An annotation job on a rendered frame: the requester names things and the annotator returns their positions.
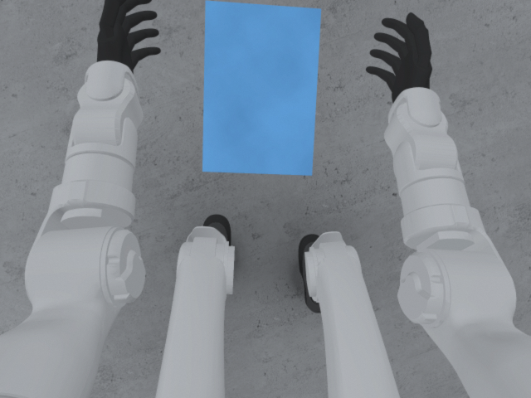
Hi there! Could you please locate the robot left shin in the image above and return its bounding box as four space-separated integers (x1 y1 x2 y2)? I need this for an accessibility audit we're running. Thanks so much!
176 226 227 277

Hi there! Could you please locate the right robot upper arm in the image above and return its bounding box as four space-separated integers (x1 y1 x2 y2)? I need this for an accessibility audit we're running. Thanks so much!
397 249 531 398

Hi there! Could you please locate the left robot upper arm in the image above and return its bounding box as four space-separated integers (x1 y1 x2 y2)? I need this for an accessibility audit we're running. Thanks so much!
0 226 146 398

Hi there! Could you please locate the right robot hand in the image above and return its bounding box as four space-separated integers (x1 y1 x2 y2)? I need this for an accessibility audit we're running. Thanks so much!
366 12 432 103

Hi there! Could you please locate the left robot hand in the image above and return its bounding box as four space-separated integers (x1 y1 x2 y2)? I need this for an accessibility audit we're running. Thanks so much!
97 0 161 74

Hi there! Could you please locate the right robot forearm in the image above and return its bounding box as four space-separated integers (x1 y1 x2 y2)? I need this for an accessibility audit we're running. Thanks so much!
384 87 516 311

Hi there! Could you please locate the left robot forearm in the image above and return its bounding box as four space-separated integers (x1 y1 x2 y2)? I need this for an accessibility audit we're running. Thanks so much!
25 61 144 303

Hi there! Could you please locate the carton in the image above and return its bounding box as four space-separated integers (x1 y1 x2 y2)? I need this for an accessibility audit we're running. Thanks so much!
202 1 321 176

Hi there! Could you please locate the robot right shin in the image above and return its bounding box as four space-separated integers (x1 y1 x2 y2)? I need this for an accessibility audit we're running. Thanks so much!
311 231 362 303

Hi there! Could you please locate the robot shin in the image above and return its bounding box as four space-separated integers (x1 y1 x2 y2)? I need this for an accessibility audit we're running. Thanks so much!
176 226 227 277
311 231 362 303

